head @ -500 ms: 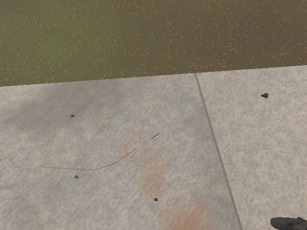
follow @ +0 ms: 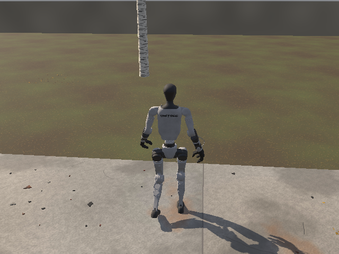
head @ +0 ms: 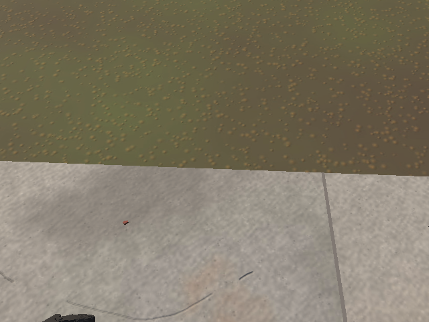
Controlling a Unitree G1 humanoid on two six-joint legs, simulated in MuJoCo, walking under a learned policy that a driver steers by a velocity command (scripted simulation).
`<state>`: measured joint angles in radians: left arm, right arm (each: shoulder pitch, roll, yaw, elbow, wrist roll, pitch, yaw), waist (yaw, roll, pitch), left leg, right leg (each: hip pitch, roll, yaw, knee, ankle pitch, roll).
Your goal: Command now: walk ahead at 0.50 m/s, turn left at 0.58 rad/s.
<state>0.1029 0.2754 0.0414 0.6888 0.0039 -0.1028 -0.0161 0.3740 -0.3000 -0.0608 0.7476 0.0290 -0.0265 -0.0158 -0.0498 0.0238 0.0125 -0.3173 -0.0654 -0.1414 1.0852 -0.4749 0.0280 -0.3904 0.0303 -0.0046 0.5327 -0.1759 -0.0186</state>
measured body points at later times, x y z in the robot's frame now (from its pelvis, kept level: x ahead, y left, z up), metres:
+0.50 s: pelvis +0.25 +0.08 -0.01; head +0.29 +0.11 +0.44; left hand +0.23 +0.38 -0.13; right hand +0.52 -0.11 -0.08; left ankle +0.31 +0.18 -0.73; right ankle +0.13 -0.11 -0.64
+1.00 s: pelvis +0.54 +0.15 +0.00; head +0.55 +0.16 +0.45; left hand +0.55 +0.47 -0.08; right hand +0.75 -0.06 -0.12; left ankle +0.36 +0.19 -0.65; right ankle +0.65 +0.09 -0.73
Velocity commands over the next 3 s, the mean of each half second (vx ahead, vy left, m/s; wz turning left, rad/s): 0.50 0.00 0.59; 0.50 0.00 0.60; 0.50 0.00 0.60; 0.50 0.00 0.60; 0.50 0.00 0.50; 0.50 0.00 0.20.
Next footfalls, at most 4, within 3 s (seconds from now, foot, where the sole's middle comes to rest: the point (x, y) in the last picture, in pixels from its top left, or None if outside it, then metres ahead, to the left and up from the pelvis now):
0.42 left None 0.35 0.19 -0.77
0.90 right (181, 261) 0.69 0.12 -0.77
1.40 left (63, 259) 0.72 0.51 -0.77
1.90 right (40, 183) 1.04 0.66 -0.77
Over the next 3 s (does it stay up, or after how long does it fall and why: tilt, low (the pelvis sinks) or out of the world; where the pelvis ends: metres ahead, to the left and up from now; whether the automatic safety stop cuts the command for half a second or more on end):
stays up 0.97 1.16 -0.01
